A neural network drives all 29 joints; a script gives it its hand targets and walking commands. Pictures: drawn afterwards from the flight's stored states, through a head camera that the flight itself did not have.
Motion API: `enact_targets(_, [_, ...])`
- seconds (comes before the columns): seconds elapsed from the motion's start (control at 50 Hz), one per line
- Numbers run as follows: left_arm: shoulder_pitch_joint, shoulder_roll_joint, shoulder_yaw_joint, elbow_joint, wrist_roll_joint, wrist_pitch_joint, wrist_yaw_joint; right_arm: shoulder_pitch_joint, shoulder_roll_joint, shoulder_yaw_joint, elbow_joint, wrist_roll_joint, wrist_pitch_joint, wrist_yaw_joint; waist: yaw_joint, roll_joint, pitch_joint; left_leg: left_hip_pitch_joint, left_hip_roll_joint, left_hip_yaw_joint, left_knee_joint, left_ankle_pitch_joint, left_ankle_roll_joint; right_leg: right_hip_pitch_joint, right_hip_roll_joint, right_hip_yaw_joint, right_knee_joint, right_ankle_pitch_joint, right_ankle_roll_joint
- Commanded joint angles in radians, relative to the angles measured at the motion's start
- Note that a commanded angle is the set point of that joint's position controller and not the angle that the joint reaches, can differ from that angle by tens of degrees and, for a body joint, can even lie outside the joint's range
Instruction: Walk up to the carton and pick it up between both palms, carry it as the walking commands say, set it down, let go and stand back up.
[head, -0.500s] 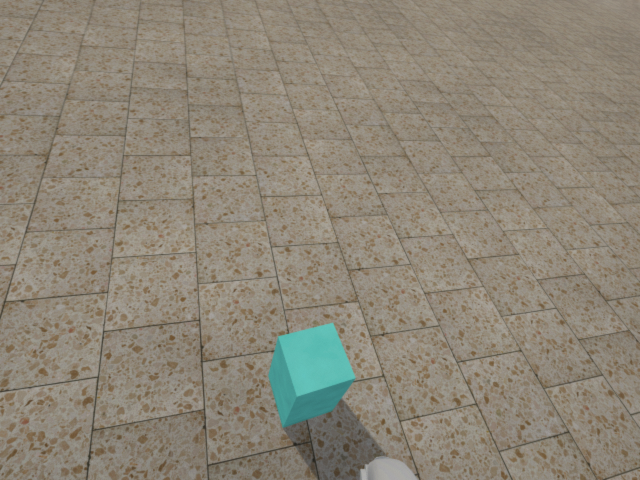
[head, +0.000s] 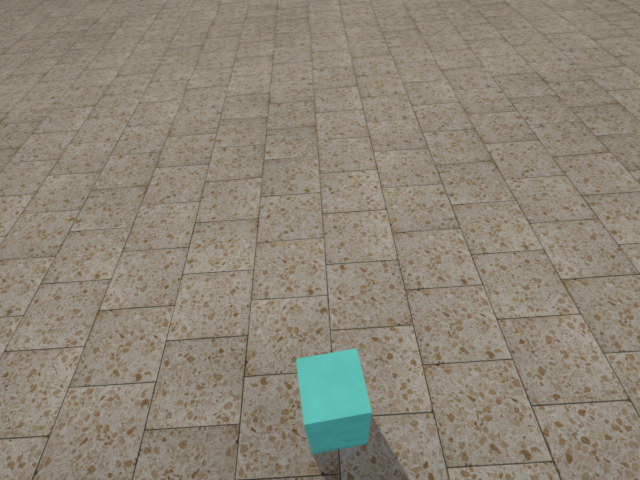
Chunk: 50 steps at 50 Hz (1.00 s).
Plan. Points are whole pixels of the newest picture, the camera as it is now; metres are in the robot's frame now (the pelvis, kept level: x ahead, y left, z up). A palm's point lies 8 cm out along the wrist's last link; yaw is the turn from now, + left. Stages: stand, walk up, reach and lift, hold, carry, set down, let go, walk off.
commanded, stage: walk up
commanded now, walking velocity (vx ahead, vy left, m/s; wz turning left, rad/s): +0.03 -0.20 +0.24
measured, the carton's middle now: (333, 403) +0.43 +0.00 -0.64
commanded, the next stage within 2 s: none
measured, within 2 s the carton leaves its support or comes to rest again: neither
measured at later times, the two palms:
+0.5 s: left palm out of the picture -0.11 +0.19 -0.12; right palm out of the picture +0.07 -0.26 -0.16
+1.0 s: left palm out of the picture -0.03 +0.30 -0.17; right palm out of the picture +0.06 -0.17 -0.12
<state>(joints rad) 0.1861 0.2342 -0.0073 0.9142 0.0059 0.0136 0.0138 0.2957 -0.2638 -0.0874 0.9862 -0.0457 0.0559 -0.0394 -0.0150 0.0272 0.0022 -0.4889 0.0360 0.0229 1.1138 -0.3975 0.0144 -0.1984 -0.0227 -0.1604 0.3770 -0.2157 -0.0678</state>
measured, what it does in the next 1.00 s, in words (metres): steps on the spot: left foot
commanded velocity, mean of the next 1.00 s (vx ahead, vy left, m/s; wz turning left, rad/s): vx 0.07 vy -0.08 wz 0.16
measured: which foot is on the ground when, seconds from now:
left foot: up 0.00-0.82, down 0.84-1.00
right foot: down 0.00-0.84, up 0.86-1.00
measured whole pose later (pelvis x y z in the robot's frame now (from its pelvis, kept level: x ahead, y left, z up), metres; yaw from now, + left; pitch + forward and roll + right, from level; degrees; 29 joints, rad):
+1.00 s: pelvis +0.02 +0.07 +0.00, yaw +9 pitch +0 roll -6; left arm 0.33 0.20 0.05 1.05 0.04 0.05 0.00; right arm 0.29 -0.17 -0.03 1.05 -0.02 0.01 -0.07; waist -0.02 0.00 0.00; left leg -0.30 0.12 0.10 0.51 -0.21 0.04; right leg -0.44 -0.06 -0.10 1.02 -0.35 0.01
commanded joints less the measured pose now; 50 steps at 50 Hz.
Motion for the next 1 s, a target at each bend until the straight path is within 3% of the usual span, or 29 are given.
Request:
enact_targets(0.0, [0.101, 0.093, -0.003, 0.029, 0.010, -0.032, 0.027, 0.032, -0.048, -0.014, -0.005, 0.013, 0.009, 0.011, -0.012, -0.120, 0.048, 0.016, 0.021, 0.006, -0.069, 0.106, -0.021, -0.009, -0.220, 0.143, -0.171, 0.456, 0.084])
enact_targets(0.06, [0.218, 0.070, -0.006, 0.086, -0.001, -0.051, 0.043, 0.021, 0.002, -0.007, 0.008, 0.019, 0.013, 0.014, -0.042, -0.086, 0.016, 0.021, 0.011, -0.028, -0.118, 0.082, -0.014, 0.132, -0.251, 0.183, -0.112, 0.794, 0.135])
enact_targets(0.08, [0.210, 0.082, 0.001, 0.084, -0.003, -0.052, 0.041, -0.009, -0.019, -0.008, -0.003, 0.024, 0.013, 0.018, -0.038, -0.064, -0.012, 0.006, 0.005, -0.012, -0.128, 0.075, -0.019, 0.174, -0.259, 0.167, -0.104, 0.794, 0.103])
enact_targets(0.1, [0.235, 0.103, 0.007, 0.087, -0.006, -0.052, 0.049, -0.005, -0.030, -0.012, 0.015, 0.029, 0.014, 0.016, -0.024, -0.119, -0.055, 0.040, -0.018, -0.009, -0.145, 0.045, -0.018, 0.228, -0.281, 0.210, -0.111, 0.809, 0.179])
enact_targets(0.14, [0.283, 0.157, 0.036, 0.098, -0.004, -0.067, 0.054, -0.036, -0.036, -0.009, 0.025, 0.040, 0.026, 0.017, 0.014, -0.046, -0.061, -0.031, -0.027, -0.035, -0.174, 0.003, -0.025, 0.348, -0.348, 0.252, -0.034, 1.016, 0.182])
enact_targets(0.2, [0.287, 0.125, 0.034, 0.099, 0.008, -0.052, 0.055, -0.036, -0.029, -0.010, 0.057, 0.053, 0.042, 0.026, -0.007, -0.064, -0.031, -0.020, -0.050, -0.052, -0.176, 0.011, -0.019, 0.288, -0.317, 0.215, -0.111, 0.745, 0.227])
enact_targets(0.24, [0.272, 0.125, 0.043, 0.092, 0.006, -0.048, 0.060, -0.110, -0.028, -0.003, 0.050, 0.060, 0.034, 0.042, 0.027, -0.067, -0.056, -0.026, -0.044, -0.055, -0.157, 0.071, -0.031, 0.311, -0.289, 0.153, -0.119, 0.546, 0.201])
enact_targets(0.32, [0.370, -0.001, 0.016, 0.119, 0.004, -0.040, 0.054, -0.106, -0.012, 0.005, 0.054, 0.042, 0.022, 0.033, 0.045, -0.155, -0.012, 0.013, -0.063, -0.024, -0.175, 0.051, -0.047, 0.251, -0.270, 0.145, -0.091, 0.662, 0.191])
enact_targets(0.36, [0.365, 0.027, 0.015, 0.119, -0.008, -0.045, 0.053, -0.128, -0.004, 0.015, 0.083, 0.042, 0.030, 0.021, 0.046, -0.117, 0.013, 0.021, -0.044, -0.042, -0.182, 0.059, -0.048, 0.203, -0.292, 0.170, -0.140, 0.339, 0.152])
enact_targets(0.4, [0.392, 0.011, 0.011, 0.136, 0.012, -0.051, 0.044, -0.129, -0.014, 0.029, 0.063, 0.026, 0.034, 0.034, 0.049, -0.167, 0.032, -0.027, -0.020, -0.044, -0.194, 0.093, -0.051, 0.138, -0.326, 0.278, -0.325, -0.440, 0.088])
enact_targets(0.42, [0.359, 0.065, 0.029, 0.136, 0.010, -0.042, 0.040, -0.126, -0.050, 0.018, 0.057, 0.029, 0.043, 0.049, 0.049, -0.238, 0.111, -0.102, -0.031, -0.035, -0.116, 0.108, -0.065, 0.089, -0.351, 0.318, -0.404, -0.613, 0.145])
enact_targets(0.46, [0.326, 0.040, 0.026, 0.137, 0.000, -0.046, 0.042, -0.153, -0.021, 0.024, 0.017, 0.028, 0.035, 0.060, 0.024, -0.345, 0.140, -0.086, 0.000, -0.025, -0.124, 0.148, -0.065, 0.035, -0.321, 0.214, -0.436, -0.561, 0.141])
enact_targets(0.5, [0.383, -0.012, 0.010, 0.175, 0.018, -0.068, 0.042, -0.196, -0.018, 0.034, 0.019, 0.018, 0.007, 0.061, 0.064, -0.157, 0.195, -0.156, 0.005, -0.014, -0.183, 0.213, -0.076, 0.111, -0.298, 0.165, -0.378, -0.366, 0.109])
enact_targets(0.52, [0.476, -0.019, 0.013, 0.222, 0.016, -0.072, 0.043, -0.178, 0.005, 0.041, 0.031, 0.024, -0.007, 0.055, 0.080, -0.106, 0.200, -0.152, 0.031, -0.018, -0.211, 0.239, -0.064, 0.158, -0.313, 0.135, -0.332, -0.201, 0.143])
enact_targets(0.56, [0.485, -0.014, 0.014, 0.241, 0.010, -0.080, 0.042, -0.198, 0.073, 0.068, 0.028, 0.006, -0.028, 0.058, 0.082, -0.072, 0.158, -0.124, 0.034, 0.039, -0.251, 0.236, -0.061, 0.172, -0.260, 0.094, -0.299, -0.093, 0.092])
enact_targets(0.6, [0.353, 0.009, -0.001, 0.187, -0.005, -0.074, 0.037, -0.086, 0.072, 0.070, 0.097, 0.040, -0.024, 0.034, 0.018, 0.031, 0.105, 0.082, 0.013, 0.050, -0.360, 0.163, -0.062, 0.084, -0.236, -0.026, -0.146, 0.347, 0.090])
enact_targets(0.62, [0.329, 0.009, 0.001, 0.196, 0.000, -0.075, 0.034, -0.092, 0.078, 0.078, 0.093, 0.036, -0.023, 0.032, 0.008, -0.081, 0.079, 0.131, 0.024, 0.044, -0.422, 0.168, -0.059, 0.055, -0.216, -0.050, -0.105, 0.394, 0.058])
enact_targets(0.66, [0.345, 0.060, 0.039, 0.184, 0.003, -0.040, 0.045, -0.202, 0.042, 0.064, 0.004, 0.034, -0.030, 0.017, 0.036, -0.239, 0.113, 0.102, 0.034, 0.109, -0.396, 0.089, -0.041, -0.009, -0.175, -0.036, -0.100, 0.186, -0.030])
enact_targets(0.68, [0.330, 0.031, 0.033, 0.170, 0.012, -0.033, 0.045, -0.192, 0.027, 0.062, -0.005, 0.038, -0.025, 0.015, 0.028, -0.208, 0.092, 0.118, 0.053, 0.100, -0.396, 0.078, -0.028, -0.020, -0.221, -0.018, -0.110, 0.072, -0.040])
enact_targets(0.7, [0.305, 0.026, 0.027, 0.155, 0.010, -0.029, 0.039, -0.173, 0.013, 0.048, -0.004, 0.040, -0.012, 0.012, 0.017, -0.282, 0.101, 0.169, 0.044, 0.119, -0.354, 0.126, -0.029, -0.109, -0.197, -0.013, -0.123, -0.070, -0.042])
enact_targets(0.74, [0.319, -0.005, 0.033, 0.159, 0.013, -0.019, 0.034, -0.083, 0.017, 0.048, 0.020, 0.036, -0.016, 0.008, -0.015, -0.198, 0.108, 0.271, 0.072, 0.098, -0.515, 0.197, -0.025, -0.187, -0.222, 0.003, -0.068, -0.196, -0.023])
enact_targets(0.76, [0.287, 0.023, 0.053, 0.143, 0.013, -0.012, 0.025, 0.002, 0.005, 0.045, 0.045, 0.028, -0.027, 0.012, -0.058, -0.166, 0.057, 0.391, 0.111, 0.064, -0.570, 0.257, -0.024, -0.237, -0.190, -0.055, 0.009, -0.299, 0.006])
enact_targets(0.78, [0.311, -0.016, 0.062, 0.146, 0.006, 0.002, 0.030, 0.045, -0.072, 0.023, 0.047, 0.016, -0.034, -0.001, -0.060, 0.028, 0.082, 0.446, 0.196, -0.080, -0.687, 0.114, -0.035, -0.353, -0.088, -0.104, 0.214, -0.393, 0.035])
enact_targets(0.8, [0.371, -0.032, 0.058, 0.132, 0.030, 0.016, 0.023, 0.167, -0.167, 0.001, 0.057, 0.002, -0.034, -0.022, -0.091, 0.273, 0.024, 0.395, 0.467, -0.495, -0.926, -0.297, 0.034, -0.424, -0.047, -0.038, 0.552, -0.430, 0.067])
enact_targets(0.82, [0.288, -0.007, 0.062, 0.107, 0.040, 0.032, 0.012, 0.151, -0.202, -0.001, 0.052, 0.017, -0.023, -0.026, -0.073, 0.235, 0.093, 0.219, 0.508, -0.585, -1.033, -0.571, 0.044, -0.427, -0.065, 0.093, 0.699, -0.338, 0.071])
enact_targets(0.84, [0.240, -0.026, 0.053, 0.065, 0.040, 0.040, -0.002, 0.059, -0.181, -0.006, 0.034, 0.033, -0.022, -0.044, -0.009, 0.213, 0.163, 0.147, 0.471, -0.456, -1.013, -0.416, 0.042, -0.412, -0.086, 0.139, 0.695, -0.223, 0.060])
enact_targets(0.88, [0.189, -0.026, 0.055, 0.096, 0.040, 0.031, -0.007, -0.027, -0.079, 0.019, 0.015, 0.014, -0.053, -0.045, 0.006, 0.197, 0.120, 0.153, 0.348, -0.221, -0.890, 0.112, 0.027, -0.364, -0.101, 0.140, 0.678, -0.139, 0.082])
enact_targets(0.9, [0.236, -0.012, 0.063, 0.113, 0.038, 0.028, -0.021, 0.013, -0.008, 0.040, 0.026, 0.023, -0.061, -0.030, 0.008, 0.248, 0.078, 0.168, 0.282, -0.194, -0.927, -0.033, -0.009, -0.325, -0.093, 0.148, 0.662, -0.093, 0.087])
enact_targets(0.98, [0.210, -0.021, 0.073, 0.117, 0.032, 0.058, -0.043, 0.069, -0.070, 0.025, 0.018, 0.033, -0.073, -0.032, 0.028, 0.142, 0.045, 0.198, 0.278, -0.109, -0.906, 0.117, -0.047, -0.320, -0.038, 0.151, 0.789, -0.005, 0.103])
